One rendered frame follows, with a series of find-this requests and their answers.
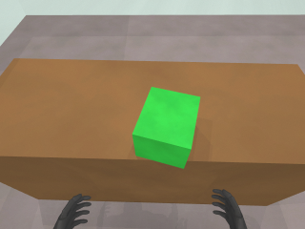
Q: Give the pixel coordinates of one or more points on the robot right hand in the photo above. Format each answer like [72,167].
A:
[233,214]

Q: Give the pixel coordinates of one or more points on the pedestal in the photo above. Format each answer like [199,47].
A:
[66,129]

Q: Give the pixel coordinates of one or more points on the carton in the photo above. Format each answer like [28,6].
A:
[165,128]

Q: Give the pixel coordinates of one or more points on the robot left hand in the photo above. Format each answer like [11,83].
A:
[66,220]

